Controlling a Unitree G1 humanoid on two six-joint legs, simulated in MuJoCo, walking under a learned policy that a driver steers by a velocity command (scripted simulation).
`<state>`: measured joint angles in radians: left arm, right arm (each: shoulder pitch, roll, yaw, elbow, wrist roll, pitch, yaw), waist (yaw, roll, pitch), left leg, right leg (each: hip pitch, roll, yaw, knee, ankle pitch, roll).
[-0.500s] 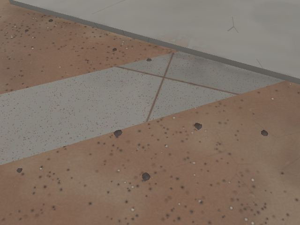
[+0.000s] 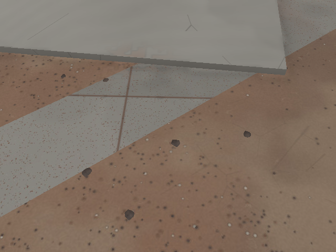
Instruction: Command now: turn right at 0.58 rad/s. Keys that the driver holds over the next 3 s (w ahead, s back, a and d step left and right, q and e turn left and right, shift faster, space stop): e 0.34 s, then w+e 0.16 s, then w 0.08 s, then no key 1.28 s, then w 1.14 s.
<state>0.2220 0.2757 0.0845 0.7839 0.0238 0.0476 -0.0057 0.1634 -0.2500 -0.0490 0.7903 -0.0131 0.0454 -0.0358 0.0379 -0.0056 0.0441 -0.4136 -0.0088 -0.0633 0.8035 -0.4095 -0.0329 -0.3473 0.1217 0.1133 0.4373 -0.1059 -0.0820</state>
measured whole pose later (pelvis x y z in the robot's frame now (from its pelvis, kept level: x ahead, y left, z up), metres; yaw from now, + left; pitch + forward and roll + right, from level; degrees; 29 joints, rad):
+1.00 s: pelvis +0.10 -0.06 -0.01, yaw -25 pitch -1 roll -1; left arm 0.32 0.24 0.00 0.92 0.00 -0.02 0.02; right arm 0.20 -0.23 -0.02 0.82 -0.03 -0.02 -0.01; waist 0.02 0.01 0.08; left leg -0.37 -0.01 0.07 0.54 -0.13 0.06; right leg 0.01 0.09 0.02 0.49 -0.44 -0.07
